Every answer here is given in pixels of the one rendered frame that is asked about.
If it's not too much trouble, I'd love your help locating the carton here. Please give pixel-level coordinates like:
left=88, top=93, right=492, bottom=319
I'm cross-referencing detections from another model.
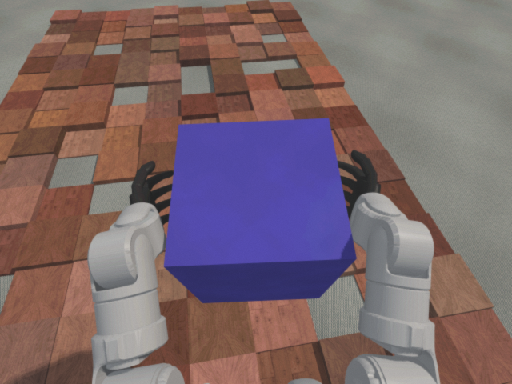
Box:
left=164, top=118, right=357, bottom=303

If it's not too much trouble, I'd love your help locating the left robot upper arm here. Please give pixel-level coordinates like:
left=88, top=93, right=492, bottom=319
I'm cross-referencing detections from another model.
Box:
left=102, top=363, right=185, bottom=384

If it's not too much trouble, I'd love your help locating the right robot hand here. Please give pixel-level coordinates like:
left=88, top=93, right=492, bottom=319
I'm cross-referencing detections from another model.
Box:
left=338, top=150, right=381, bottom=219

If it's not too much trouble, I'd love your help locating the robot left forearm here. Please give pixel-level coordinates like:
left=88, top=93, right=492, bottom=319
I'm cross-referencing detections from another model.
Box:
left=87, top=202, right=168, bottom=384

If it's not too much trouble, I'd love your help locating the left robot hand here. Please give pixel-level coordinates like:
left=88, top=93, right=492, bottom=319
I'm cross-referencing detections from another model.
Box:
left=130, top=161, right=174, bottom=225

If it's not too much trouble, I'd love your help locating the robot right forearm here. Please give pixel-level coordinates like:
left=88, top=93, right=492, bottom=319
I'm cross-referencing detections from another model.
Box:
left=350, top=193, right=440, bottom=384

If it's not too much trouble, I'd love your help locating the right robot upper arm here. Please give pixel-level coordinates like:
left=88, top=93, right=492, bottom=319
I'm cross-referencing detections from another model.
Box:
left=345, top=354, right=437, bottom=384

